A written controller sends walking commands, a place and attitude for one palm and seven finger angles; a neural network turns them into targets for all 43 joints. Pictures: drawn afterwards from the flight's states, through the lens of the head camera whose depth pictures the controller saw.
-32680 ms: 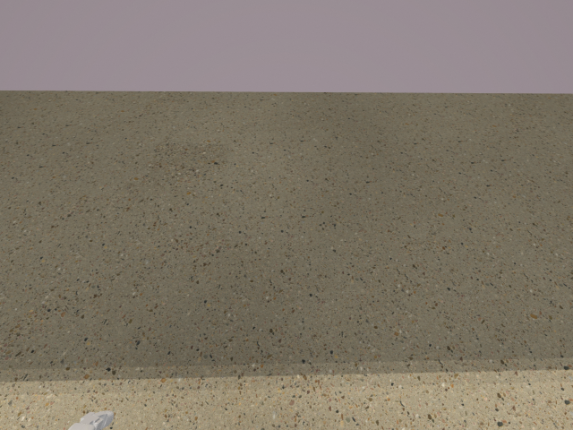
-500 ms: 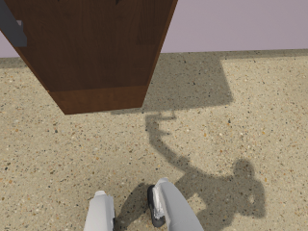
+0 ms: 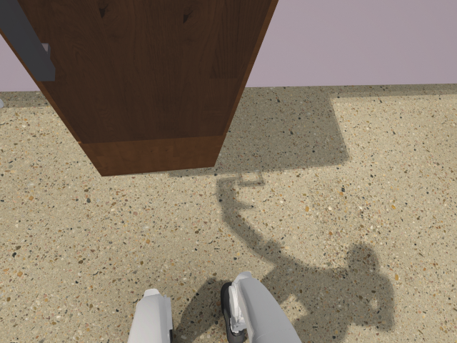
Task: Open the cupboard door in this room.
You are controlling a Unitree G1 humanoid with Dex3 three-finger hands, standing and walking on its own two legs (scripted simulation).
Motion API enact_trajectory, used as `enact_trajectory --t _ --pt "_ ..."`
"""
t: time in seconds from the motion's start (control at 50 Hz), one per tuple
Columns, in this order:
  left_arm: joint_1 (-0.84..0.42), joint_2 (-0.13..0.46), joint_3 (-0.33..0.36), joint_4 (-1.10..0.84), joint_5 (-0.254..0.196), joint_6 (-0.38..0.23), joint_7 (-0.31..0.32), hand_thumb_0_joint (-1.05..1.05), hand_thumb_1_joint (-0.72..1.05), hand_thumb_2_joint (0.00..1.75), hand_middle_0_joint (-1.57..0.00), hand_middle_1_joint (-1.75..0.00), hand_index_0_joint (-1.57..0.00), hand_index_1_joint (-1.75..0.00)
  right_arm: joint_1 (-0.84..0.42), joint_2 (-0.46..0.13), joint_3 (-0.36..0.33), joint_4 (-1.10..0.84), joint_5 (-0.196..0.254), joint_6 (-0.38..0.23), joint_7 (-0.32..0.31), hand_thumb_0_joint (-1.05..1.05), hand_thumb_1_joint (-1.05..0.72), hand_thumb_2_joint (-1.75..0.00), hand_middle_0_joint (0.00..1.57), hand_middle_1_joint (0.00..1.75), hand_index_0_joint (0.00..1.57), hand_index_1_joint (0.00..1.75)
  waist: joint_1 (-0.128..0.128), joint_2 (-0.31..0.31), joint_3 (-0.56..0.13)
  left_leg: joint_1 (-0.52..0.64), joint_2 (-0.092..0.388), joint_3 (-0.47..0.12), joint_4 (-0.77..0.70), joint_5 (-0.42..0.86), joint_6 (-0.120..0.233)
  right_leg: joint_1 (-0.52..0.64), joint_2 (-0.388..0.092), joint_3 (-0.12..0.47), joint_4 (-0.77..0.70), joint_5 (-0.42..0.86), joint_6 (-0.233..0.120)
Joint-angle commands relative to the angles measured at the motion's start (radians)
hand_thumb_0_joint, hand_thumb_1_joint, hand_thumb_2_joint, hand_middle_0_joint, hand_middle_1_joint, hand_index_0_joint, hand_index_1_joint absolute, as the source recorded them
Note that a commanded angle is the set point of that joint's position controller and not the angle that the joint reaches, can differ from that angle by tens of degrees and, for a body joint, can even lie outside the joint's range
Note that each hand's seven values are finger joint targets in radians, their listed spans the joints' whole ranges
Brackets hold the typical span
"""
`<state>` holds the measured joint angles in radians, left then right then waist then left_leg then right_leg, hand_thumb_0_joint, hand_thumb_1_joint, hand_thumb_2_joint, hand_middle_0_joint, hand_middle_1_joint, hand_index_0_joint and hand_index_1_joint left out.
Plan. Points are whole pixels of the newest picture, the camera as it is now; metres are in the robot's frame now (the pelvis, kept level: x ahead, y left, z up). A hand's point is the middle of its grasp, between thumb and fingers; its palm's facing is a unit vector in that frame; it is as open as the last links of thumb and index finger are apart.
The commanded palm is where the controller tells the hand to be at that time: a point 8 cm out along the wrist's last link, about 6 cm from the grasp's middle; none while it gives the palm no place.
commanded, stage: move the hooked fingers beside the handle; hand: left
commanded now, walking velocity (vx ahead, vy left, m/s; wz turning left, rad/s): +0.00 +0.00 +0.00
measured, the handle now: (25, 27) +0.58 +0.25 +0.08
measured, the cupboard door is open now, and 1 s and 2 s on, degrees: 0 0 0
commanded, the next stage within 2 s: slide the fingers in behind the handle in 0.26 s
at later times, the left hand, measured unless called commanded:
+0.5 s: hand out of the picture +0.52 +0.30 +0.08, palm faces +0.06 -1.00 -0.02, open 14.0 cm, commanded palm +0.51 +0.33 +0.08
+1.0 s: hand (3, 57) +0.52 +0.27 +0.08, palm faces +0.04 -1.00 -0.01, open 14.0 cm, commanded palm +0.51 +0.30 +0.08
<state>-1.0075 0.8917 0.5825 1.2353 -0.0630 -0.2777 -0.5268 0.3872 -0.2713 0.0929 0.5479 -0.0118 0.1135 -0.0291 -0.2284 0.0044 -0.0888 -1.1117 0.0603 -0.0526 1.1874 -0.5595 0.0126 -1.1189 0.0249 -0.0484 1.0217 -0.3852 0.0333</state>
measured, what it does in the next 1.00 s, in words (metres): stands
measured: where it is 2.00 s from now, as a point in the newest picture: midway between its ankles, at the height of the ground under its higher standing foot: (199, 340)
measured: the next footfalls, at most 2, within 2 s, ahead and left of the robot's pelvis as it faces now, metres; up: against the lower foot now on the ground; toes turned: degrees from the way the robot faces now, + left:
none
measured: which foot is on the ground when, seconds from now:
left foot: down 0.00-1.00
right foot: down 0.00-1.00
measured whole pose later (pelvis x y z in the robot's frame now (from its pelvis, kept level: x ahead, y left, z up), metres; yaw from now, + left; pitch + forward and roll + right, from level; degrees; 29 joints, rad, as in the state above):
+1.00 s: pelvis -0.01 -0.01 +0.00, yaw +1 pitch +26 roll -5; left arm -1.01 0.77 0.52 1.21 -0.07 -0.30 -0.43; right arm 0.39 -0.27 0.09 0.57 -0.02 0.09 -0.03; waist -0.22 0.01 -0.09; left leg -1.09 0.05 -0.05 1.17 -0.55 0.01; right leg -1.11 0.02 -0.04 1.03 -0.38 0.03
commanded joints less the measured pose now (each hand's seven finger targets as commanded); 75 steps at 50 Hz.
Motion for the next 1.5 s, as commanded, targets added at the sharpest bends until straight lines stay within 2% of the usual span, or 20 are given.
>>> enact_trajectory --t 0.0,0.14,0.22,0.28,0.34,0.4,0.46,0.56,0.6,0.7,0.82,0.94,1.02,1.12,1.16,1.2,1.24,1.32,1.38,1.48 --pt "-0.391 0.29 0.016 -0.233 -0.031 -0.072 0.007 0.0 -0.5 0.3 -0.3 -1.2 -0.3 -1.2 0.207 -0.223 -0.081 -0.022 -0.001 -0.008 -0.015 0.0 -0.9 -0.9 0.2 0.3 0.2 0.3 0.016 0.324 -0.535 0.482 -0.004 -0.031 -0.127 0.647 -0.01 0.204 0.034 -0.023 -0.05 0.266 -0.057" --pt "-0.399 0.283 0.002 -0.21 -0.019 -0.069 0.029 0.0 -0.5 0.3 -0.3 -1.2 -0.3 -1.2 0.197 -0.219 -0.077 -0.018 0.0 -0.008 -0.017 0.0 -0.9 -0.9 0.2 0.3 0.2 0.3 0.009 0.296 -0.529 0.442 -0.01 -0.02 -0.123 0.6 -0.003 0.231 0.031 -0.015 -0.053 0.273 -0.051" --pt "-0.421 0.339 0.04 -0.246 -0.012 -0.082 0.04 0.0 -0.5 0.3 -0.3 -1.2 -0.3 -1.2 0.2 -0.221 -0.076 -0.023 -0.003 -0.013 -0.019 0.0 -0.9 -0.9 0.2 0.3 0.2 0.3 0.023 0.313 -0.593 0.443 -0.011 -0.02 -0.118 0.608 -0.001 0.272 0.03 -0.009 -0.041 0.297 -0.053" --pt "-0.392 0.349 0.043 -0.193 -0.014 -0.069 0.032 0.0 -0.5 0.3 -0.3 -1.2 -0.3 -1.2 0.19 -0.219 -0.071 -0.026 0.002 -0.016 -0.019 0.0 -0.9 -0.9 0.2 0.3 0.2 0.3 0.013 0.25 -0.549 0.356 -0.015 0.0 -0.112 0.541 0.013 0.318 0.033 0.001 -0.048 0.306 -0.047" --pt "-0.378 0.388 0.056 -0.178 -0.003 -0.064 0.023 0.0 -0.5 0.3 -0.3 -1.2 -0.3 -1.2 0.189 -0.218 -0.065 -0.037 0.005 -0.017 -0.02 0.0 -0.9 -0.9 0.2 0.3 0.2 0.3 0.028 0.274 -0.546 0.325 -0.019 0.006 -0.115 0.524 0.015 0.34 0.033 0.006 -0.043 0.311 -0.049" --pt "-0.37 0.328 0.028 -0.209 -0.02 -0.073 0.01 0.0 -0.5 0.3 -0.3 -1.2 -0.3 -1.2 0.195 -0.215 -0.071 -0.037 0.005 -0.016 -0.017 0.0 -0.9 -0.9 0.2 0.3 0.2 0.3 0.023 0.285 -0.582 0.373 -0.015 0.001 -0.111 0.564 0.013 0.322 0.034 0.002 -0.039 0.33 -0.052" --pt "-0.389 0.289 0.003 -0.186 -0.036 -0.063 0.001 0.0 -0.5 0.3 -0.3 -1.2 -0.3 -1.2 0.194 -0.218 -0.071 -0.024 0.008 -0.017 -0.018 0.0 -0.9 -0.9 0.2 0.3 0.2 0.3 0.005 0.253 -0.531 0.356 -0.012 -0.001 -0.116 0.515 0.014 0.287 0.035 -0.002 -0.051 0.286 -0.046" --pt "-0.386 0.252 -0.011 -0.219 -0.037 -0.064 0.02 0.0 -0.5 0.3 -0.3 -1.2 -0.3 -1.2 0.199 -0.214 -0.077 -0.016 0.004 -0.021 -0.015 0.0 -0.9 -0.9 0.2 0.3 0.2 0.3 0.013 0.278 -0.553 0.393 -0.014 -0.004 -0.121 0.527 0.01 0.271 0.033 -0.003 -0.056 0.277 -0.048" --pt "-0.402 0.275 0.01 -0.219 -0.037 -0.069 0.036 0.0 -0.5 0.3 -0.3 -1.2 -0.3 -1.2 0.201 -0.217 -0.076 -0.014 0.003 -0.023 -0.018 0.0 -0.9 -0.9 0.2 0.3 0.2 0.3 0.011 0.249 -0.54 0.366 -0.014 -0.005 -0.122 0.498 0.014 0.28 0.033 -0.001 -0.055 0.265 -0.05" --pt "-0.426 0.282 0.01 -0.256 -0.02 -0.085 0.072 0.0 -0.5 0.3 -0.3 -1.2 -0.3 -1.2 0.203 -0.216 -0.077 -0.012 -0.003 -0.029 -0.018 0.0 -0.9 -0.9 0.2 0.3 0.2 0.3 0.019 0.296 -0.562 0.406 -0.016 -0.012 -0.135 0.508 0.007 0.271 0.03 -0.004 -0.052 0.248 -0.055" --pt "-0.381 0.243 0.0 -0.245 -0.025 -0.086 0.083 0.0 -0.5 0.3 -0.3 -1.2 -0.3 -1.2 0.199 -0.211 -0.079 -0.012 -0.003 -0.026 -0.01 0.0 -0.9 -0.9 0.2 0.3 0.2 0.3 0.025 0.279 -0.555 0.415 -0.015 -0.009 -0.143 0.537 0.002 0.291 0.03 -0.007 -0.058 0.279 -0.052" --pt "-0.418 0.132 -0.066 -0.227 -0.036 -0.088 0.106 0.0 -0.5 0.3 -0.3 -1.2 -0.3 -1.2 0.2 -0.208 -0.084 -0.002 -0.005 -0.03 -0.011 0.0 -0.9 -0.9 0.2 0.3 0.2 0.3 -0.002 0.248 -0.5 0.424 -0.015 -0.019 -0.156 0.494 0.001 0.237 0.029 -0.013 -0.073 0.227 -0.05" --pt "-0.422 0.151 -0.044 -0.256 -0.027 -0.106 0.129 0.0 -0.5 0.3 -0.3 -1.2 -0.3 -1.2 0.21 -0.207 -0.087 0.005 -0.012 -0.032 -0.01 0.0 -0.9 -0.9 0.2 0.3 0.2 0.3 0.012 0.27 -0.555 0.451 -0.016 -0.021 -0.152 0.545 -0.005 0.258 0.025 -0.011 -0.06 0.26 -0.053" --pt "-0.382 0.097 -0.059 -0.269 -0.031 -0.112 0.144 0.0 -0.5 0.3 -0.3 -1.2 -0.3 -1.2 0.21 -0.199 -0.094 0.002 -0.013 -0.028 -0.001 0.0 -0.9 -0.9 0.2 0.3 0.2 0.3 0.023 0.271 -0.568 0.471 -0.016 -0.015 -0.15 0.585 -0.008 0.269 0.026 -0.011 -0.061 0.288 -0.053" --pt "-0.354 0.107 -0.043 -0.246 -0.034 -0.106 0.151 0.0 -0.5 0.3 -0.3 -1.2 -0.3 -1.2 0.21 -0.199 -0.093 0.0 -0.012 -0.025 -0.002 0.0 -0.9 -0.9 0.2 0.3 0.2 0.3 0.026 0.215 -0.543 0.433 -0.018 -0.01 -0.156 0.559 -0.003 0.303 0.027 -0.009 -0.066 0.295 -0.051" --pt "-0.39 0.086 -0.062 -0.253 -0.03 -0.11 0.162 0.0 -0.5 0.3 -0.3 -1.2 -0.3 -1.2 0.205 -0.194 -0.091 -0.003 -0.012 -0.027 -0.001 0.0 -0.9 -0.9 0.2 0.3 0.2 0.3 0.017 0.23 -0.523 0.412 -0.022 -0.003 -0.157 0.527 0.002 0.303 0.027 -0.004 -0.066 0.289 -0.053" --pt "-0.374 0.118 -0.036 -0.277 -0.022 -0.123 0.175 0.0 -0.5 0.3 -0.3 -1.2 -0.3 -1.2 0.207 -0.194 -0.094 -0.006 -0.013 -0.027 -0.002 0.0 -0.9 -0.9 0.2 0.3 0.2 0.3 0.036 0.235 -0.577 0.427 -0.025 -0.003 -0.156 0.545 -0.001 0.336 0.025 0.001 -0.061 0.307 -0.053" --pt "-0.392 0.049 -0.083 -0.263 -0.023 -0.132 0.187 0.0 -0.5 0.3 -0.3 -1.2 -0.3 -1.2 0.203 -0.188 -0.096 0.005 -0.013 -0.03 0.001 0.0 -0.9 -0.9 0.2 0.3 0.2 0.3 0.011 0.228 -0.54 0.429 -0.023 0.0 -0.155 0.539 0.0 0.309 0.024 0.0 -0.067 0.304 -0.05" --pt "-0.385 0.077 -0.063 -0.251 -0.023 -0.128 0.19 0.0 -0.5 0.3 -0.3 -1.2 -0.3 -1.2 0.204 -0.191 -0.095 0.006 -0.012 -0.031 -0.002 0.0 -0.9 -0.9 0.2 0.3 0.2 0.3 0.017 0.207 -0.543 0.393 -0.026 0.007 -0.153 0.521 0.004 0.346 0.023 0.008 -0.066 0.319 -0.048" --pt "-0.386 -0.002 -0.113 -0.277 -0.026 -0.135 0.193 0.0 -0.5 0.3 -0.3 -1.2 -0.3 -1.2 0.202 -0.182 -0.101 0.012 -0.014 -0.031 0.003 0.0 -0.9 -0.9 0.2 0.3 0.2 0.3 0.013 0.227 -0.549 0.434 -0.024 0.005 -0.153 0.551 0.0 0.328 0.022 0.004 -0.068 0.331 -0.05"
